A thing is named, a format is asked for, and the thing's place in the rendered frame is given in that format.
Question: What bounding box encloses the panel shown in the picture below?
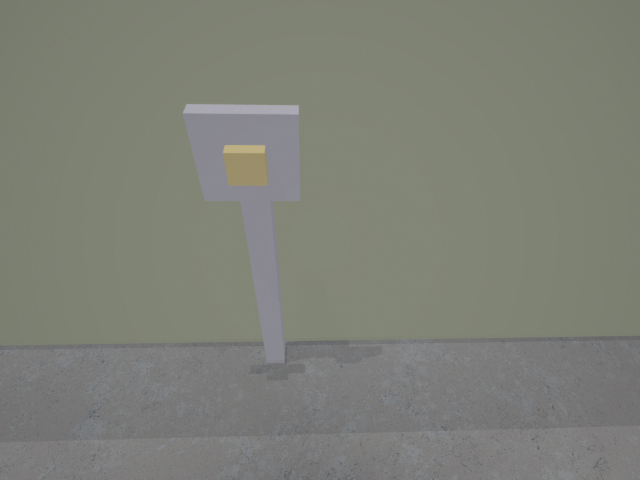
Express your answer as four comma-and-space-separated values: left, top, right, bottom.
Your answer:
183, 104, 300, 363

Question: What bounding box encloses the button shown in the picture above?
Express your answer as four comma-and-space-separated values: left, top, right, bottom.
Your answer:
223, 145, 268, 186

